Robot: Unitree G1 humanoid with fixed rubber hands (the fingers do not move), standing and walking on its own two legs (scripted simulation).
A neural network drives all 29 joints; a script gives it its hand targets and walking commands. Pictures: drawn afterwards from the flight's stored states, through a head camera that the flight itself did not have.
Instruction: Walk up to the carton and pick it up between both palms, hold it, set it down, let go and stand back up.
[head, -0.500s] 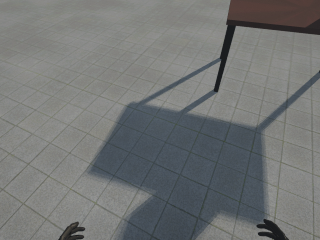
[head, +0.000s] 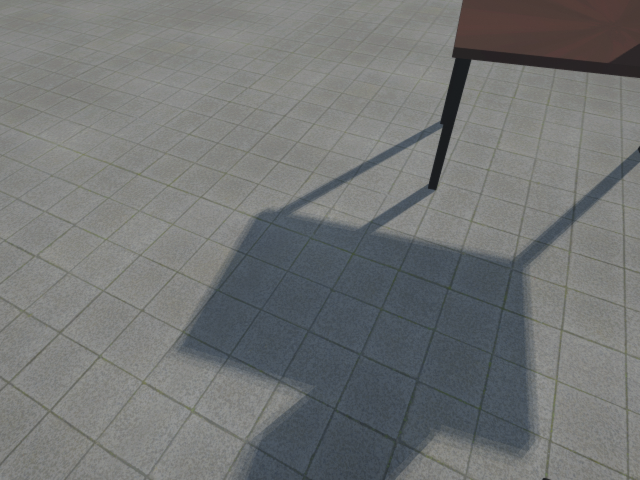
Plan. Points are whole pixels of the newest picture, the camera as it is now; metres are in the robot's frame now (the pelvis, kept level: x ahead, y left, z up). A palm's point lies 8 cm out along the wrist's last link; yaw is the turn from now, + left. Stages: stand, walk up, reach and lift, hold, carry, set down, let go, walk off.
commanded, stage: stand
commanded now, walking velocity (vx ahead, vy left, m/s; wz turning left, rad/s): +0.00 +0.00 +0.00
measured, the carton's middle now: out of the picture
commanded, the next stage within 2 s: none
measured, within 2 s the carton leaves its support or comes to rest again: neither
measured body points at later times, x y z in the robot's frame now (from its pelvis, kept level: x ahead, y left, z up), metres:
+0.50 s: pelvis +0.00 +0.00 +0.00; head +0.00 +0.00 +0.45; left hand +0.08 +0.29 -0.13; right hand +0.07 -0.30 -0.13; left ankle +0.00 +0.12 -0.74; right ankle +0.00 -0.13 -0.74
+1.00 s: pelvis +0.00 -0.01 +0.00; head +0.00 -0.01 +0.45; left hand +0.06 +0.28 -0.13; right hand +0.07 -0.30 -0.13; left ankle +0.00 +0.12 -0.74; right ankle +0.00 -0.13 -0.74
